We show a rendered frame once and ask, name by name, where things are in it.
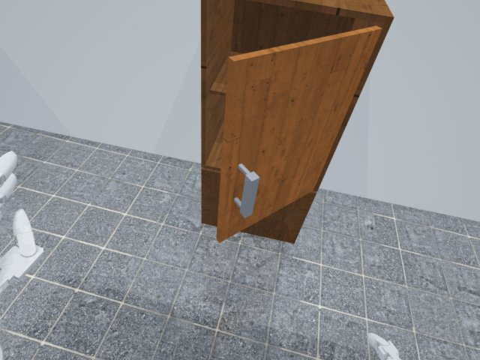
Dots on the left robot hand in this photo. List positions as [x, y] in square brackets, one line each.
[18, 261]

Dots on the handle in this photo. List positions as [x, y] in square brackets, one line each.
[251, 182]

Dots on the right robot hand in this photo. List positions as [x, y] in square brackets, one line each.
[386, 350]

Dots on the cupboard door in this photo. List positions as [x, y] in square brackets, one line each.
[284, 108]

